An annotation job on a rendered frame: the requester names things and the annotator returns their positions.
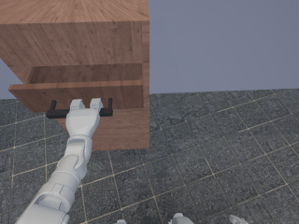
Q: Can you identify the drawer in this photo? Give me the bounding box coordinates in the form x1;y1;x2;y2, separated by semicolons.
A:
8;63;144;113

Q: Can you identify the left robot upper arm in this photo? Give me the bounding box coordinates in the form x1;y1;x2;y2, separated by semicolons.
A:
20;203;70;224

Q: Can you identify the left robot hand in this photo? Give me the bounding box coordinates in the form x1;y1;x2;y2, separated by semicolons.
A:
65;98;103;138

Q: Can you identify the robot shin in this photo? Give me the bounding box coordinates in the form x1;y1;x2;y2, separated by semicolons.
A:
173;213;183;218
117;219;126;223

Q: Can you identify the handle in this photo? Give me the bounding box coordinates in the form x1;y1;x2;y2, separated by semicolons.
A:
46;98;113;119

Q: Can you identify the left robot shin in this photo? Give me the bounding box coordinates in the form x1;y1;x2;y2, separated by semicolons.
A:
117;219;126;223

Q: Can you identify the cabinet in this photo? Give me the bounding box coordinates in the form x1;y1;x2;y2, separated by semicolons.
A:
0;0;150;151

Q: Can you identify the right robot hand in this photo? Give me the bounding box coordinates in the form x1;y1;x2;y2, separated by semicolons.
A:
229;215;249;224

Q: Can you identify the right robot shin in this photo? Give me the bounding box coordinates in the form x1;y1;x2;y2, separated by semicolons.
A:
173;213;183;218

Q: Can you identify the robot left forearm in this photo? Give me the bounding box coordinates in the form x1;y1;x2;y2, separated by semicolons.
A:
15;134;93;224

